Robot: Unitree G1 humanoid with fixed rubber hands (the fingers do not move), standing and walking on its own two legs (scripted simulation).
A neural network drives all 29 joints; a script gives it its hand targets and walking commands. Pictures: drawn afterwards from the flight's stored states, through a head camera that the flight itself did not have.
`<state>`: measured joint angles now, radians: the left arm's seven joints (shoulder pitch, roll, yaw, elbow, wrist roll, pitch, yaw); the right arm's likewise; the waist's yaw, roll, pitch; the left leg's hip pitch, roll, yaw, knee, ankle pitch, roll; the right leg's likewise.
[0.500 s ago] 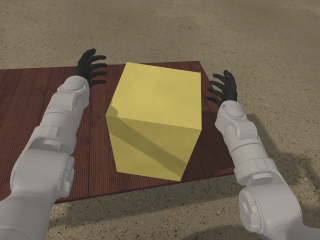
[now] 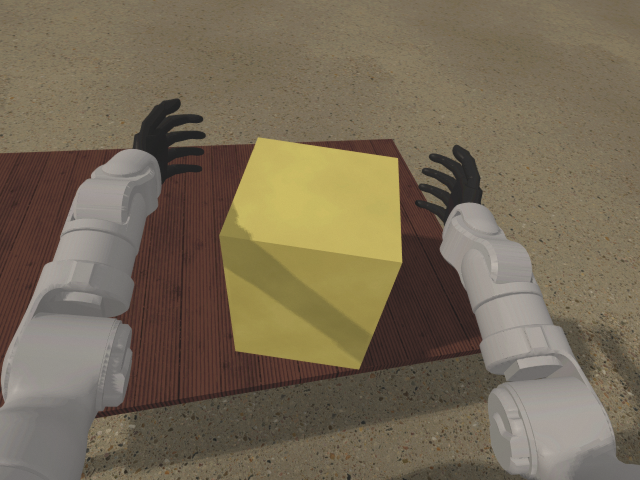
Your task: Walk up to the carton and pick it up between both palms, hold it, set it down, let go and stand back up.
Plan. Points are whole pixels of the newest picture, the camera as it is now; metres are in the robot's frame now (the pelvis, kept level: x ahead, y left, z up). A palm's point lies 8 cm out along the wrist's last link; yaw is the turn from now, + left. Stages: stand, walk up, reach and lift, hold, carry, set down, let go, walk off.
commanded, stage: set down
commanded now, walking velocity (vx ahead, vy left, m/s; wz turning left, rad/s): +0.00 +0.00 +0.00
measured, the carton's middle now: (311, 260) +0.42 -0.01 +0.00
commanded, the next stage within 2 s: none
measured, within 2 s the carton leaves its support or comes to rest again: neither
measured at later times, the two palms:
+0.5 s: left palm (133, 249) +0.36 +0.22 +0.10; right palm (461, 277) +0.31 -0.18 +0.10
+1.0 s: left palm (131, 326) +0.29 +0.22 +0.04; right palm (461, 336) +0.26 -0.18 +0.06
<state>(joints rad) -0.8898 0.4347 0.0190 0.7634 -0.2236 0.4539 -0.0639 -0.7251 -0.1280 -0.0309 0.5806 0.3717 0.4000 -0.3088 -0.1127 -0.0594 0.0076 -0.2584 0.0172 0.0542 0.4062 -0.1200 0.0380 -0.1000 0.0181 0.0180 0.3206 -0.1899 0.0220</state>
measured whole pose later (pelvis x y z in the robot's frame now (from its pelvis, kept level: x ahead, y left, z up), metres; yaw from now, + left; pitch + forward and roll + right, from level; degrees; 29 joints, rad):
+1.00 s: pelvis +0.01 -0.01 +0.00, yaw -1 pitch -4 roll -1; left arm -0.05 0.37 0.00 0.15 -0.27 0.21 -0.08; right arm 0.10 -0.04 0.03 -0.02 0.20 0.19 -0.27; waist 0.02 -0.05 0.08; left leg -0.19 0.01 0.08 0.40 -0.14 0.03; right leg -0.06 0.01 0.04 0.37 -0.24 0.01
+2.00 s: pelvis +0.03 -0.01 +0.00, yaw +0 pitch -6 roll +0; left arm 0.28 0.37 -0.07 0.32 -0.21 -0.12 -0.10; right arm 0.32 -0.02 0.05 0.39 0.10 -0.28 -0.17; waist 0.03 -0.05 0.11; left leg -0.14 0.00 0.06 0.45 -0.21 0.02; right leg 0.00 0.00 0.02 0.40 -0.30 0.01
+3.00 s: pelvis +0.05 -0.05 +0.00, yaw +1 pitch -4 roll +1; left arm 0.19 0.23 0.03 0.56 -0.01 0.06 -0.02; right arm 0.15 -0.20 0.01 0.78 0.01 -0.22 -0.01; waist 0.00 0.00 0.06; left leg -0.12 0.01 0.02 0.36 -0.17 -0.02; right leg 0.00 0.02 -0.01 0.37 -0.30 -0.04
